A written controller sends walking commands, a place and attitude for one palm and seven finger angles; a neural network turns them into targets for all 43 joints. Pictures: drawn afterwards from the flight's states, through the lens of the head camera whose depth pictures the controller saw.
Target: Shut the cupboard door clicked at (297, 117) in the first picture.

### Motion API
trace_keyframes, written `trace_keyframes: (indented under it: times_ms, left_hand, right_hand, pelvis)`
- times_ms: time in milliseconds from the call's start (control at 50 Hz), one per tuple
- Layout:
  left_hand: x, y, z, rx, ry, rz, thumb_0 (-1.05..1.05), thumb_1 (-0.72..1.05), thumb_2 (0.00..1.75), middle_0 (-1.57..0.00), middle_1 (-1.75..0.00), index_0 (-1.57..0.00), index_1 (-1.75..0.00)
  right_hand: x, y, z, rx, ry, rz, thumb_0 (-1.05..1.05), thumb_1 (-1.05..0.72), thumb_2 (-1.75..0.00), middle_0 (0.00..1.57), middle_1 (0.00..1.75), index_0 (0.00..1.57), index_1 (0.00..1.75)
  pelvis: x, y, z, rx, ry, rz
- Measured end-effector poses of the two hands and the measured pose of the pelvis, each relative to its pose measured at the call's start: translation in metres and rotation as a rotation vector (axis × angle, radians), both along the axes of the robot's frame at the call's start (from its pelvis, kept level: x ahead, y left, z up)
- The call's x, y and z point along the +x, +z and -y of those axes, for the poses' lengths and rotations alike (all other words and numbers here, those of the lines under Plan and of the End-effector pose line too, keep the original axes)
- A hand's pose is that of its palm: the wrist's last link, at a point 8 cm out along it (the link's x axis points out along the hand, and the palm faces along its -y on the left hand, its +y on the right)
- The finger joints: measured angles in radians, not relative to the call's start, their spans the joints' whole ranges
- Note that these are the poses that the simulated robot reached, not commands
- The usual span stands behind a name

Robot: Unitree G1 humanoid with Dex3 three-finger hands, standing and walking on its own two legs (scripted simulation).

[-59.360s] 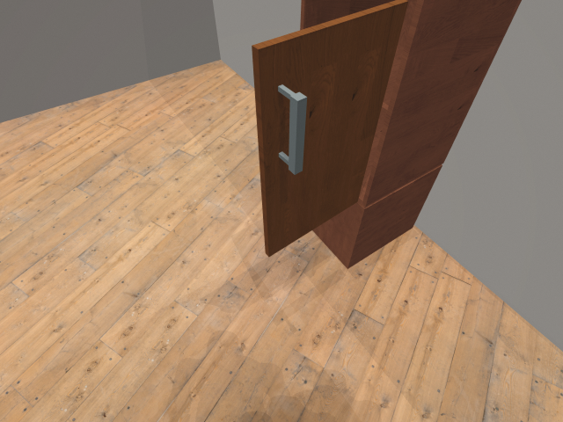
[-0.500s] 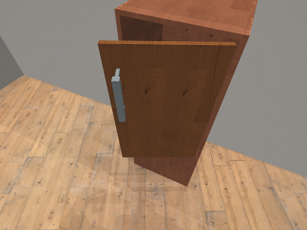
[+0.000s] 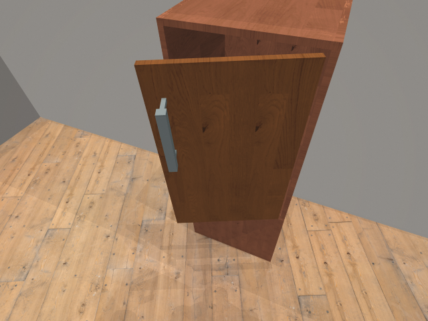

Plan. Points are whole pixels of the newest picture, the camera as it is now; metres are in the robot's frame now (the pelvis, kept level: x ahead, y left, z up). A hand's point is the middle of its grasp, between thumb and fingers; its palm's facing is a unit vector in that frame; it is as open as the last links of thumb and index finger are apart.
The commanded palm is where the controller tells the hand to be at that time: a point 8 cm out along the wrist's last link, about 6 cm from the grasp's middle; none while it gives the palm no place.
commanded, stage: look again from close up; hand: left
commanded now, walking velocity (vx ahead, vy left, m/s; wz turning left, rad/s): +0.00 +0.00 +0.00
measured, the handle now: (168, 137) +0.47 +0.13 +0.09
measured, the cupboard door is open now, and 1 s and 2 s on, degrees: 25 25 25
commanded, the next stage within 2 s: shuffle to correct the standing spot in 0.08 s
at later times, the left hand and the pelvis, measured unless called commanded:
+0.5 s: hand out of the picture +0.00 +0.14 -0.18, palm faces +0.04 -0.98 -0.19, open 7.4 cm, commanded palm none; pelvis +0.03 -0.03 +0.00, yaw +1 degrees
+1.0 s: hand out of the picture +0.11 +0.08 -0.18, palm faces +0.08 -0.98 -0.20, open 7.4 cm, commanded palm none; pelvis +0.07 -0.11 -0.01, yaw +2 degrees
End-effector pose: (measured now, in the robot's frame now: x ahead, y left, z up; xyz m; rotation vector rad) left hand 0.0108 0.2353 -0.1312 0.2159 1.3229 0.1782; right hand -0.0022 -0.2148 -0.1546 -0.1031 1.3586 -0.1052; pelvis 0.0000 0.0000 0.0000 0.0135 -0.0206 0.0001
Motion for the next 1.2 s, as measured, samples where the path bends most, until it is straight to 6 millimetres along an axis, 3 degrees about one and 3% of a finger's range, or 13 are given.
trace_keyframes:
  times_ms: [220, 340, 600, 740, 820, 900, 960, 1020, 1120, 1200]
  left_hand:
    - [0.004, -0.006, 0.013, -0.036, -0.004, -0.013, 0.01, 0.91, 0.90, -0.20, -0.30, -0.20, -0.30]
    - [0.002, -0.012, 0.023, -0.058, 0.010, -0.034, 0.01, 0.91, 0.90, -0.20, -0.30, -0.20, -0.30]
    - [-0.020, -0.020, 0.060, -0.081, 0.082, -0.146, 0.01, 0.91, 0.90, -0.20, -0.30, -0.20, -0.30]
    - [-0.021, -0.036, 0.078, -0.118, 0.131, -0.180, 0.01, 0.91, 0.90, -0.20, -0.30, -0.20, -0.30]
    - [-0.004, -0.034, 0.086, -0.130, 0.102, -0.194, 0.01, 0.91, 0.90, -0.20, -0.30, -0.20, -0.30]
    - [0.035, -0.025, 0.091, -0.117, 0.094, -0.112, 0.01, 0.91, 0.90, -0.20, -0.30, -0.20, -0.30]
    - [0.067, -0.018, 0.099, -0.089, 0.080, -0.032, 0.01, 0.91, 0.90, -0.20, -0.30, -0.20, -0.30]
    - [0.092, -0.019, 0.108, -0.040, 0.057, 0.057, 0.01, 0.91, 0.90, -0.20, -0.30, -0.20, -0.30]
    - [0.105, -0.010, 0.127, -0.016, 0.032, 0.083, 0.01, 0.91, 0.90, -0.20, -0.30, -0.20, -0.30]
    - [0.107, -0.006, 0.137, -0.025, 0.037, 0.083, 0.01, 0.91, 0.90, -0.20, -0.30, -0.20, -0.30]
  right_hand:
    - [0.029, 0.013, 0.031, -0.074, 0.015, 0.047, 0.00, -0.92, -0.90, 0.20, 0.30, 0.20, 0.30]
    - [0.038, 0.015, 0.036, -0.085, 0.028, 0.041, 0.00, -0.91, -0.90, 0.20, 0.30, 0.20, 0.30]
    - [0.052, 0.003, 0.054, -0.075, 0.018, -0.020, 0.00, -0.91, -0.90, 0.20, 0.30, 0.20, 0.30]
    - [0.079, 0.005, 0.067, -0.126, 0.040, -0.021, 0.00, -0.91, -0.90, 0.20, 0.30, 0.20, 0.30]
    - [0.089, 0.012, 0.074, -0.133, 0.023, 0.028, 0.00, -0.91, -0.90, 0.20, 0.30, 0.20, 0.30]
    - [0.085, 0.016, 0.089, -0.122, 0.025, 0.004, 0.00, -0.91, -0.90, 0.20, 0.30, 0.20, 0.30]
    - [0.084, 0.012, 0.108, -0.106, 0.031, -0.027, 0.00, -0.91, -0.90, 0.20, 0.30, 0.20, 0.30]
    - [0.088, -0.003, 0.133, -0.089, 0.027, -0.039, 0.00, -0.91, -0.90, 0.20, 0.30, 0.20, 0.30]
    - [0.110, -0.003, 0.162, -0.092, 0.023, -0.013, 0.00, -0.91, -0.90, 0.20, 0.30, 0.20, 0.30]
    - [0.134, 0.008, 0.167, -0.097, 0.042, 0.047, 0.00, -0.91, -0.90, 0.20, 0.30, 0.20, 0.30]
  pelvis:
    - [0.004, 0.002, 0.008, 0.000, -0.005, 0.000]
    - [0.010, 0.001, 0.015, 0.000, 0.012, -0.005]
    - [0.036, -0.008, 0.046, -0.014, 0.026, -0.033]
    - [0.052, -0.015, 0.055, -0.021, 0.047, -0.028]
    - [0.057, -0.011, 0.063, -0.017, 0.022, -0.030]
    - [0.060, -0.004, 0.079, -0.027, 0.026, -0.037]
    - [0.063, -0.004, 0.095, -0.034, 0.035, -0.042]
    - [0.069, -0.015, 0.117, -0.010, 0.042, -0.047]
    - [0.074, -0.012, 0.131, -0.007, 0.044, -0.038]
    - [0.075, -0.005, 0.135, 0.005, 0.046, -0.037]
